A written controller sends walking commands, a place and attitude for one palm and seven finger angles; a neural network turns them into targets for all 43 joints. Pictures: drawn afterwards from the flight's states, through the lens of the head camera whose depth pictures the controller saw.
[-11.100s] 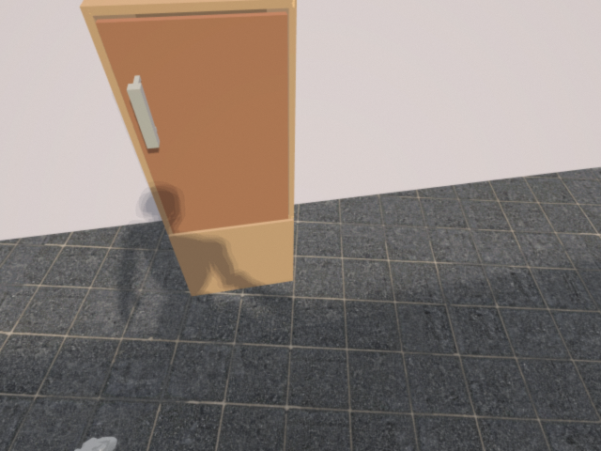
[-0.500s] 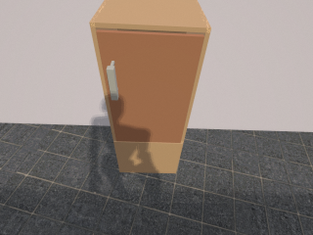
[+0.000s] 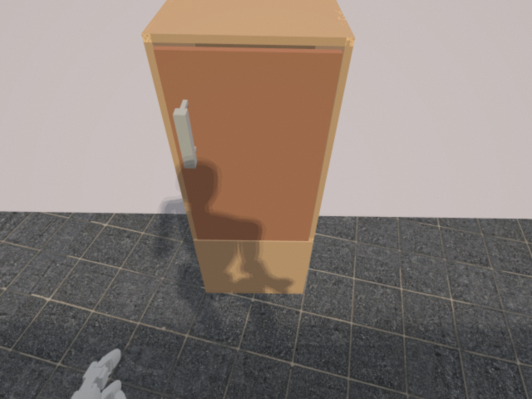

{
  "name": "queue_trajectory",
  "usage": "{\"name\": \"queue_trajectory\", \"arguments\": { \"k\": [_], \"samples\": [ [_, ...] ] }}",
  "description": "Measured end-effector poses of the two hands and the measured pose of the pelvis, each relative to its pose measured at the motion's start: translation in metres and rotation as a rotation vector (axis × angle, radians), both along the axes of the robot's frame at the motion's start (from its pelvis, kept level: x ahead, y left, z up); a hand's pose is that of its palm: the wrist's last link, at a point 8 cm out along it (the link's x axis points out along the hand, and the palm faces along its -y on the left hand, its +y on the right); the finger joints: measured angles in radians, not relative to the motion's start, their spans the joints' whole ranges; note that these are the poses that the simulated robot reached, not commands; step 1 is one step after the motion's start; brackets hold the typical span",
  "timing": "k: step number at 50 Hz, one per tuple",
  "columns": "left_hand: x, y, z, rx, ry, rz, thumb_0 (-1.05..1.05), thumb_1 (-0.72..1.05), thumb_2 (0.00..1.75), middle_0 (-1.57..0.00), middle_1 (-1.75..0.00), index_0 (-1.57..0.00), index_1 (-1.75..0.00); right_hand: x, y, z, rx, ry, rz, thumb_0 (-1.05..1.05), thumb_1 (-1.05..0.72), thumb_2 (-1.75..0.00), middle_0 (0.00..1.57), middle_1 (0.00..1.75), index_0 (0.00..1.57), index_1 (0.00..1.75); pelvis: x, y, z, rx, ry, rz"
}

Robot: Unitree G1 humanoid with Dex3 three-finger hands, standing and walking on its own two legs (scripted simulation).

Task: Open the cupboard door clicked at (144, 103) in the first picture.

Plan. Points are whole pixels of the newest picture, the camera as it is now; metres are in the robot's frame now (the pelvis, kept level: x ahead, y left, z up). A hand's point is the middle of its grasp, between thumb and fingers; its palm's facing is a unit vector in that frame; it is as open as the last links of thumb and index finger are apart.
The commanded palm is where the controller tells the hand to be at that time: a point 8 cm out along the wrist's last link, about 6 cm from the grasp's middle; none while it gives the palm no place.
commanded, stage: raise the hand with hooked fingers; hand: left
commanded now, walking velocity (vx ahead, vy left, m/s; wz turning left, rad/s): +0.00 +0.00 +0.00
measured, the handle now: (187, 134) +0.63 +0.18 +0.07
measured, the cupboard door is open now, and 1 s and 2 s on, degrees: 0 0 0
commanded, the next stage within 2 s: move the hooked fingers beside the handle in 1.94 s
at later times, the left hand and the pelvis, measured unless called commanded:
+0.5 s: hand (149, 357) +0.19 +0.17 +0.00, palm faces +0.03 -1.00 -0.09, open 10.1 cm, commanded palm +0.17 +0.23 +0.00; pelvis +0.01 -0.05 -0.08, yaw +1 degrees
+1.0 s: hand (122, 299) +0.26 +0.22 +0.03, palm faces +0.01 -1.00 -0.06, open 13.0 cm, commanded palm +0.24 +0.28 +0.04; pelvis +0.02 -0.01 -0.04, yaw +0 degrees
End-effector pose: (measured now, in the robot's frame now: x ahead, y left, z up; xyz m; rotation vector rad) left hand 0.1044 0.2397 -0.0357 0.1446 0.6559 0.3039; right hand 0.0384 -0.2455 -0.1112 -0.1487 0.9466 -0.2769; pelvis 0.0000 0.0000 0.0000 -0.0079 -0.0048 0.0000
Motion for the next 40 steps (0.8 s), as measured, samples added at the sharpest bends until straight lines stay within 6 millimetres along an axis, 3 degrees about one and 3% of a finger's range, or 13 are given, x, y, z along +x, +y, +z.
{"name": "queue_trajectory", "arguments": {
  "k": [2,4,7,10,14,18,23,28,35,40],
  "samples": [
    [0.040,-0.009,0.031,-0.004,-0.253,-0.060,0.05,0.91,0.86,-0.20,-0.35,-0.20,-0.34,0.030,-0.013,0.005,-0.037,-0.127,0.042,0.03,-0.93,-0.90,0.20,0.29,0.20,0.30,-0.003,-0.001,-0.008,-0.004,0.028,0.011],
    [0.070,-0.024,0.050,-0.050,-0.482,-0.141,0.04,0.86,0.85,-0.20,-0.37,-0.20,-0.36,0.062,-0.025,0.011,-0.069,-0.242,0.082,0.03,-0.93,-0.90,0.20,0.29,0.20,0.30,-0.005,-0.004,-0.020,-0.003,0.076,0.004],
    [0.090,-0.049,0.050,-0.135,-0.702,-0.299,0.02,0.78,0.83,-0.20,-0.40,-0.20,-0.40,0.106,-0.037,0.021,-0.101,-0.382,0.129,0.02,-0.92,-0.90,0.20,0.29,0.20,0.30,-0.006,-0.012,-0.041,0.002,0.131,-0.016],
    [0.085,-0.058,0.027,-0.178,-0.678,-0.373,0.01,0.70,0.80,-0.21,-0.45,-0.21,-0.44,0.145,-0.040,0.032,-0.114,-0.477,0.156,0.02,-0.92,-0.90,0.20,0.29,0.20,0.30,-0.004,-0.020,-0.058,0.008,0.153,-0.024],
    [0.054,-0.044,-0.001,-0.180,-0.520,-0.262,0.01,0.59,0.76,-0.23,-0.50,-0.22,-0.50,0.185,-0.033,0.040,-0.107,-0.531,0.200,0.02,-0.91,-0.90,0.20,0.29,0.20,0.30,0.004,-0.031,-0.066,-0.003,0.167,-0.015],
    [0.032,-0.020,0.010,-0.068,-0.540,-0.168,0.01,0.49,0.72,-0.23,-0.56,-0.23,-0.56,0.205,-0.018,0.027,-0.084,-0.510,0.271,0.02,-0.91,-0.90,0.20,0.29,0.20,0.30,0.010,-0.039,-0.072,-0.030,0.192,0.010],
    [0.048,-0.014,0.034,-0.019,-0.675,-0.248,0.01,0.38,0.67,-0.23,-0.64,-0.23,-0.63,0.200,-0.003,-0.009,-0.024,-0.420,0.320,0.01,-0.91,-0.90,0.20,0.29,0.20,0.30,0.008,-0.044,-0.078,-0.057,0.215,0.029],
    [0.086,-0.014,0.034,-0.096,-0.590,-0.346,0.01,0.26,0.62,-0.24,-0.71,-0.24,-0.71,0.166,-0.002,-0.032,0.030,-0.298,0.245,0.02,-0.91,-0.90,0.21,0.30,0.21,0.30,0.010,-0.045,-0.072,-0.047,0.219,0.018],
    [0.108,0.006,0.052,-0.086,-0.574,-0.290,0.00,0.10,0.55,-0.26,-0.82,-0.26,-0.81,0.117,-0.026,-0.024,-0.011,-0.191,0.115,0.02,-0.91,-0.90,0.21,0.30,0.21,0.30,0.020,-0.037,-0.052,-0.024,0.211,-0.006],
    [0.115,0.016,0.058,-0.080,-0.605,-0.302,0.00,-0.02,0.50,-0.26,-0.89,-0.26,-0.89,0.104,-0.044,-0.011,-0.082,-0.172,0.089,0.02,-0.91,-0.90,0.21,0.30,0.20,0.30,0.022,-0.028,-0.047,-0.025,0.207,-0.010]
  ]
}}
